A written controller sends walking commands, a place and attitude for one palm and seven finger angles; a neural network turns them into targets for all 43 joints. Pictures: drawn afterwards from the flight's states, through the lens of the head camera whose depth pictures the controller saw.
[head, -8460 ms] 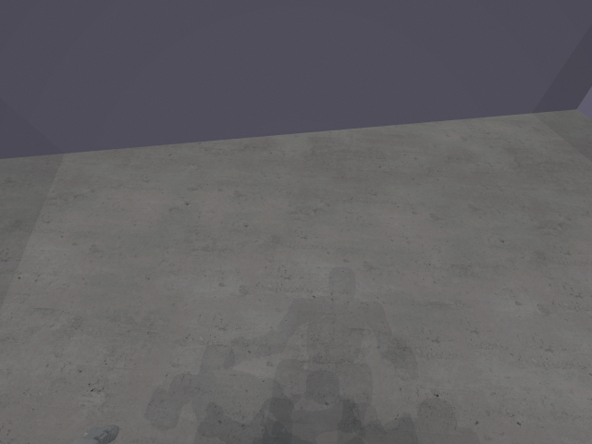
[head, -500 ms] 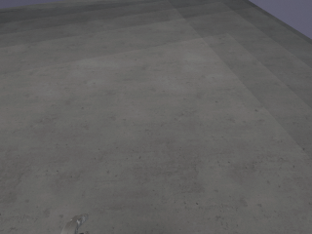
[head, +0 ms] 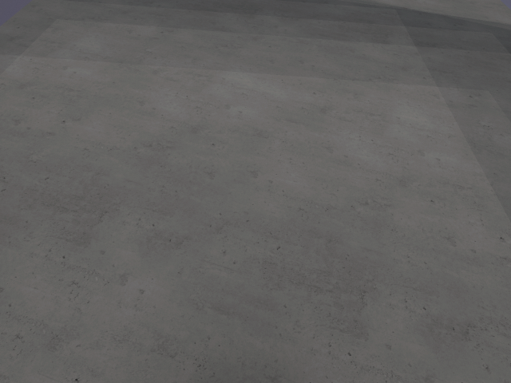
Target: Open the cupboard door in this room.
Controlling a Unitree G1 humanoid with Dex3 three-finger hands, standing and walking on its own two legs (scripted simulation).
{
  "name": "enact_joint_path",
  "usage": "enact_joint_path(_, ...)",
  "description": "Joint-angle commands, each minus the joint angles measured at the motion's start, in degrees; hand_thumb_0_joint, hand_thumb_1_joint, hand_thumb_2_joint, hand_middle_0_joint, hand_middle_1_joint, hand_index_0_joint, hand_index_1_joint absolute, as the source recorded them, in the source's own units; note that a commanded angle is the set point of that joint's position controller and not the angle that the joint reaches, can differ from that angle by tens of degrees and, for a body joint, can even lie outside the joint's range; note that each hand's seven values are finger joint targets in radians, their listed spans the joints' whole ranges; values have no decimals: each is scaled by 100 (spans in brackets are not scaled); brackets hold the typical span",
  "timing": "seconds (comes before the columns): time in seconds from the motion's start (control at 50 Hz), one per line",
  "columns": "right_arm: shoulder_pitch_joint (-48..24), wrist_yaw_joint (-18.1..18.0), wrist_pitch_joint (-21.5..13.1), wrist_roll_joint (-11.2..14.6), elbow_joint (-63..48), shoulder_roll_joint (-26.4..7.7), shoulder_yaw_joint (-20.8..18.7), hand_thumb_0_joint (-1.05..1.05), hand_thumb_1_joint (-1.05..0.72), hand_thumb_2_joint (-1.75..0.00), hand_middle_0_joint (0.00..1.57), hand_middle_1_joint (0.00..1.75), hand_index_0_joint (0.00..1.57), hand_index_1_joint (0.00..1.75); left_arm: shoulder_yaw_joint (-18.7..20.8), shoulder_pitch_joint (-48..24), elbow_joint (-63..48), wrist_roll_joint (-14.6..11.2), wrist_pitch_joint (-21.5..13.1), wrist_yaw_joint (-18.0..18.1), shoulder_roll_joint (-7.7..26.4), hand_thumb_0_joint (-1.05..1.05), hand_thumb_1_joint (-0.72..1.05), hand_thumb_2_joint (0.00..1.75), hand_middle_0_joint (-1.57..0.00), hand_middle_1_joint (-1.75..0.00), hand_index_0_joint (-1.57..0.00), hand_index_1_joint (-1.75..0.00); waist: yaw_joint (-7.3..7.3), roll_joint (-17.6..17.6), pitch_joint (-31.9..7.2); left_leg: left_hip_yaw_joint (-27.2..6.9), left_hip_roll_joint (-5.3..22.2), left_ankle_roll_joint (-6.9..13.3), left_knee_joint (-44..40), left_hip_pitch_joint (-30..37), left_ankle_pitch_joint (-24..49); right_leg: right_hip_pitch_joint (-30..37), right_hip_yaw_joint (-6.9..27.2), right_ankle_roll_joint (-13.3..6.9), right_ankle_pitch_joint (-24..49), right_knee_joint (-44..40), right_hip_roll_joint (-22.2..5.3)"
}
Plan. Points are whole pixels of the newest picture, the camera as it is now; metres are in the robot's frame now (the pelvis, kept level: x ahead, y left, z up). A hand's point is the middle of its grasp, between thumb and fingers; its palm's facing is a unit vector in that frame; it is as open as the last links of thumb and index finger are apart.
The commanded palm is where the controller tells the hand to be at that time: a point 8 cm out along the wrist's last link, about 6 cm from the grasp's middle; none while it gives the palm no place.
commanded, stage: turn or walk to find it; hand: left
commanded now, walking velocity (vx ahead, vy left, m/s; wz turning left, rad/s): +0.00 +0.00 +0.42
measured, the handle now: out of the picture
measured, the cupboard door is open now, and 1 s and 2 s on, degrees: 0 0 0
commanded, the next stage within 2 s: none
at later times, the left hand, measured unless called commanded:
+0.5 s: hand out of the picture +0.08 +0.22 -0.14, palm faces +0.18 -0.95 -0.25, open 7.4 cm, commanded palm none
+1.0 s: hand out of the picture -0.09 +0.14 -0.14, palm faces +0.46 -0.85 -0.26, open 7.4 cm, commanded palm none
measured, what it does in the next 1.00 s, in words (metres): steps on the spot, turning left: right foot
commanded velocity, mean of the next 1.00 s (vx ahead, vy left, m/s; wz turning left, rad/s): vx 0.00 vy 0.00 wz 0.42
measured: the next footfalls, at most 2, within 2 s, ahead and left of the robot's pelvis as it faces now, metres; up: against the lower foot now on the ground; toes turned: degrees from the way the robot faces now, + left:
right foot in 0.58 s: +0.04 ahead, -0.12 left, +0.00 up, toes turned +10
left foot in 1.12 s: -0.10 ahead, +0.09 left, +0.00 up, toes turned +32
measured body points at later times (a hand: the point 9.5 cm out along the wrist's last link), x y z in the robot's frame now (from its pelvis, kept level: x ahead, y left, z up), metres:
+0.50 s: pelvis -0.02 +0.00 +0.02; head +0.01 +0.00 +0.46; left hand +0.07 +0.27 -0.12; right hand +0.05 -0.23 -0.14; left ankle -0.01 +0.11 -0.72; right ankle +0.00 -0.13 -0.69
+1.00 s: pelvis -0.04 -0.04 +0.02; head -0.01 -0.05 +0.46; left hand -0.12 +0.19 -0.12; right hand +0.10 -0.27 -0.14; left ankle -0.14 +0.09 -0.66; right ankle +0.00 -0.13 -0.72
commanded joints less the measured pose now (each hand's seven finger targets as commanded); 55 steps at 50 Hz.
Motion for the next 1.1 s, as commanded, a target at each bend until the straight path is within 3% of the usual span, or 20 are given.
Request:
enact_joint_path(0.0, 1061, -100, -185, -33, -143, -1510, -290, 0, -90, -90, 20, 30, 20, 30, 93, -337, -653, -37, 62, 34, 524, 0, 90, 90, -20, -30, -20, -30, -590, 1620, -934, -2279, 2277, 1187, -1432, 1330, 4154, -1575, 965, 157, -1802, 2299, 231)
enact_joint_path(0.06, 392, -224, -213, -64, -283, -1037, -142, 0, -90, -90, 20, 30, 20, 30, 161, -603, -487, -26, 108, -8, 620, 0, 90, 90, -20, -30, -20, -30, -381, 1339, -327, -1788, 1529, 1032, -1496, 833, 3653, -1806, 1364, 167, -789, 2868, 187)
enact_joint_path(0.1, 208, -228, -265, -39, -349, -926, -89, 0, -90, -90, 20, 30, 20, 30, 160, -372, -364, -32, 66, -48, 599, 0, 90, 90, -20, -30, -20, -30, -228, 1084, -464, -1440, 1262, 994, -1412, 1071, 4017, -1788, 1331, 225, -414, 2941, 266)
enact_joint_path(0.14, 282, -220, -297, -16, -366, -916, -99, 0, -90, -90, 20, 30, 20, 30, 156, -305, -319, -33, 57, -58, 618, 0, 90, 90, -20, -30, -20, -30, -223, 895, -613, -1317, 1149, 938, -1443, 1200, 4064, -1740, 1348, 277, -183, 2945, 292)
enact_joint_path(0.26, 540, -202, -294, -31, -362, -860, -141, 0, -90, -90, 20, 30, 20, 30, 159, -602, -507, -34, 77, -13, 600, 0, 90, 90, -20, -30, -20, -30, -286, 888, -543, -1761, 1149, 1044, -1543, 1142, 3697, -1756, 1468, 377, -100, 2608, 340)
enact_joint_path(0.4, 725, -196, -231, -93, -325, -873, -200, 0, -90, -90, 20, 30, 20, 30, 115, -1105, -766, -75, 60, 11, 450, 0, 90, 90, -20, -30, -20, -30, -415, 1018, -457, -2416, 1160, 1217, -1509, 784, 3114, -1343, 1502, 266, -525, 1557, 542)
enact_joint_path(0.48, 592, -177, -191, -107, -373, -884, -228, 0, -90, -90, 20, 30, 20, 30, 111, -817, -750, -111, 15, 19, 406, 0, 90, 90, -20, -30, -20, -30, -276, 1024, -596, -2595, 944, 1113, -1358, 261, 2876, -430, 1398, 136, -259, 382, 785)
enact_joint_path(0.52, 537, -159, -184, -59, -382, -847, -241, 0, -90, -90, 20, 30, 20, 30, 127, -480, -664, -117, -54, 35, 483, 0, 90, 90, -20, -30, -20, -30, -89, 857, -732, -2500, 728, 889, -1016, -220, 2531, 457, 1357, 101, 615, -744, 786)
enact_joint_path(0.54, 552, -140, -189, -28, -395, -679, -222, 0, -90, -90, 20, 30, 20, 30, 171, -268, -620, -96, -104, 58, 626, 0, 90, 90, -20, -30, -20, -30, 6, 459, -837, -2312, 444, 626, -715, -738, 1772, 1180, 1588, 49, 1024, -1468, 487)
enact_joint_path(0.56, 691, -105, -199, 25, -457, -327, -175, 0, -90, -90, 20, 30, 20, 30, 261, -88, -611, -14, -168, 102, 1080, 0, 90, 90, -20, -30, -20, -30, 50, -823, -1039, -1512, -198, 223, 270, -1659, 179, 1960, 2763, -325, 952, -1937, -762)
enact_joint_path(0.58, 570, -130, -165, -14, -585, -345, -202, 0, -90, -90, 20, 30, 20, 30, 285, -91, -676, 1, -153, 101, 1366, 0, 90, 90, -20, -30, -20, -30, 94, -1384, -751, -859, -654, -6, 1575, -1967, -1397, 1271, 3688, -947, 1386, -2106, -1827)
enact_joint_path(0.6, 546, -111, -96, -62, -543, -515, -270, 0, -90, -90, 20, 30, 20, 30, 245, -281, -770, -33, -112, 102, 1258, 0, 90, 90, -20, -30, -20, -30, 6, -746, -602, -1025, -423, 24, 2496, -1714, -1313, 463, 3323, -1187, 1105, -2149, -1793)
enact_joint_path(0.62, 684, -88, 8, -88, -417, -537, -283, 0, -90, -90, 20, 30, 20, 30, 270, -668, -816, -52, -147, 134, 977, 0, 90, 90, -20, -30, -20, -30, -176, -1017, -411, -1150, -276, 18, 2934, -1686, -1004, 51, 3091, -1082, 420, -2368, -1496)
enact_joint_path(0.64, 761, -55, 56, -97, -264, -502, -297, 0, -90, -90, 20, 30, 20, 30, 220, -914, -881, -58, -136, 108, 881, 0, 90, 90, -20, -30, -20, -30, -301, -641, -117, -1032, -209, -16, 3322, -1632, -660, -260, 2784, -940, 107, -2401, -1189)
enact_joint_path(0.68, 1020, -10, 78, -107, -119, -377, -268, 0, -90, -90, 20, 30, 20, 30, 123, -1014, -874, -66, -182, 66, 618, 0, 90, 90, -20, -30, -20, -30, -439, -535, 40, -833, -151, -113, 3625, -1647, -97, -293, 1969, -712, 641, -2233, -725)
enact_joint_path(0.72, 1034, 1, 86, -84, -67, -362, -264, 0, -90, -90, 20, 30, 20, 30, 113, -781, -778, -64, -210, 63, 562, 0, 90, 90, -20, -30, -20, -30, -392, -687, 39, -779, -116, -193, 3675, -1707, 136, -110, 1704, -653, 907, -2198, -629)
enact_joint_path(0.8, 691, -17, 83, -93, -136, -393, -233, 0, -90, -90, 20, 30, 20, 30, 140, -223, -591, -44, -225, 76, 622, 0, 90, 90, -20, -30, -20, -30, -140, -694, -130, -721, 16, -311, 3340, -1825, 28, 486, 1730, -810, 1286, -2068, -815)
enact_joint_path(1.0, -40, -35, -53, 24, -354, -243, -43, 0, -90, -90, 20, 30, 20, 30, 261, 290, -235, 73, -158, 52, 1044, 0, 90, 90, -20, -30, -20, -30, 147, -1021, -549, -91, 8, -173, 896, -828, -880, 933, 1457, -1133, 2923, -1414, -1188)
enact_joint_path(1.06, 396, -55, -149, 33, -260, -317, -42, 0, -90, -90, 20, 30, 20, 30, 281, 81, -204, 18, -115, 41, 1063, 0, 90, 90, -20, -30, -20, -30, -164, -777, -798, 67, -42, -68, -716, 284, 266, 514, 1033, -731, 2723, -741, -1054)
enact_joint_path(1.08, 592, -43, -203, 20, -209, -520, -89, 0, -90, -90, 20, 30, 20, 30, 258, 55, -234, -40, -74, 28, 941, 0, 90, 90, -20, -30, -20, -30, -311, -152, -925, -181, 153, 12, -1384, 1039, 1039, -24, 714, -412, 2164, -106, -789)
